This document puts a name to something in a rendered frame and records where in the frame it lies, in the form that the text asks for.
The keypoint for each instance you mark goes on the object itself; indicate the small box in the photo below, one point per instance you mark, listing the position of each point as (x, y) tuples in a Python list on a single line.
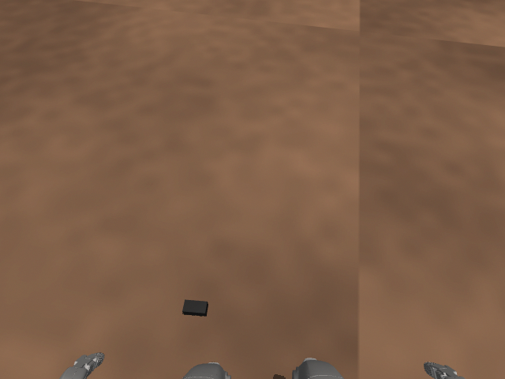
[(198, 308)]

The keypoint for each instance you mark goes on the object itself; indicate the right robot hand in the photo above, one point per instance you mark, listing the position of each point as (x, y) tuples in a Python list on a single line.
[(438, 371)]

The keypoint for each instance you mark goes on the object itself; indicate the left robot hand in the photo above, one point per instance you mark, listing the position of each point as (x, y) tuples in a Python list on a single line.
[(83, 366)]

